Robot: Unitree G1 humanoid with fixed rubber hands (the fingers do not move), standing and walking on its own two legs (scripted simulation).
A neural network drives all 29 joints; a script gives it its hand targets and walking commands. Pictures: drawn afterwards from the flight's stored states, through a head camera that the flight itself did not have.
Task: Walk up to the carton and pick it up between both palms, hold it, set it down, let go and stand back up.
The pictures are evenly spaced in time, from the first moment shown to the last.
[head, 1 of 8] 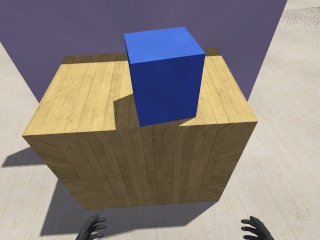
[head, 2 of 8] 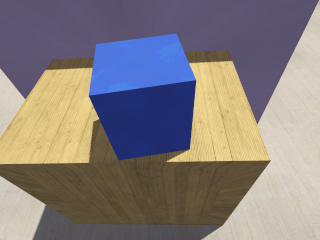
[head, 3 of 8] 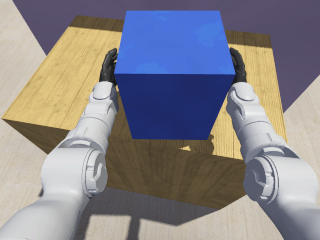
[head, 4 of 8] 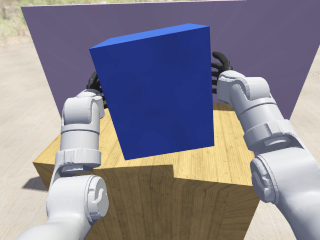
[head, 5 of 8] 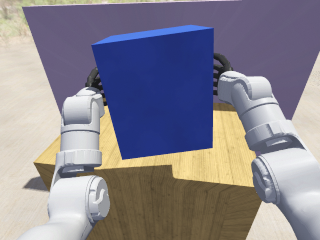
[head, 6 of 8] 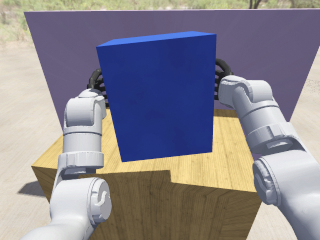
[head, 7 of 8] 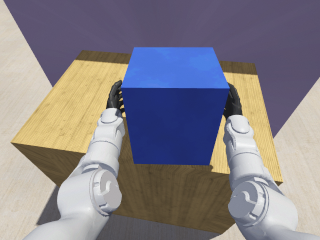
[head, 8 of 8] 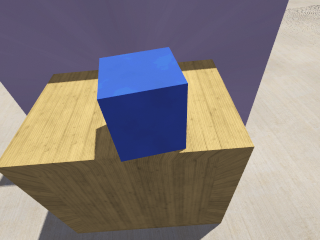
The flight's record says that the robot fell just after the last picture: no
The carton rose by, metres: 0.22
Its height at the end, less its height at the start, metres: +0.00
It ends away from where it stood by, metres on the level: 0.02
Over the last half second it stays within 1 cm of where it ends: yes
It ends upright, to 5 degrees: yes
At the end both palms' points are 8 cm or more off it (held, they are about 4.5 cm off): yes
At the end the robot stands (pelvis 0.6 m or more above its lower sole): yes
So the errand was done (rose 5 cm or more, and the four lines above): yes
